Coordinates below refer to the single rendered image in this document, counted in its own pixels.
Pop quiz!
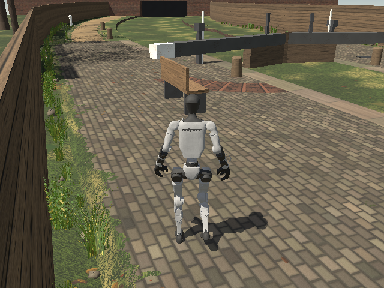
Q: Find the right robot thigh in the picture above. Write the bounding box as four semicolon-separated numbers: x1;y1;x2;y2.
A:
197;167;212;202

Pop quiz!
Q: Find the left robot upper arm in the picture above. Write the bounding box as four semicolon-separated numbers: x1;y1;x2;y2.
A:
162;120;180;153

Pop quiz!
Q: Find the robot left forearm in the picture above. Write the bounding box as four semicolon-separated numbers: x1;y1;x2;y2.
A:
156;144;168;167

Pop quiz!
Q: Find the right robot upper arm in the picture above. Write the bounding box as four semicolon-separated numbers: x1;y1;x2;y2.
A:
205;121;222;154

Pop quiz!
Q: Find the right robot hand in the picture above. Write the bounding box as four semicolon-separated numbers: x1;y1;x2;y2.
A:
217;167;230;181

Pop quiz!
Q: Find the robot right forearm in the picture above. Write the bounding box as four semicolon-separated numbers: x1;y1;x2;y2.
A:
216;145;229;169

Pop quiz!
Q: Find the left robot hand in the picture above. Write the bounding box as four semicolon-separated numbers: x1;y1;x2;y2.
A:
154;165;168;177

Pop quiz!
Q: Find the humanoid robot head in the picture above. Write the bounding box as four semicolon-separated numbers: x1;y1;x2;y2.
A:
182;94;203;122

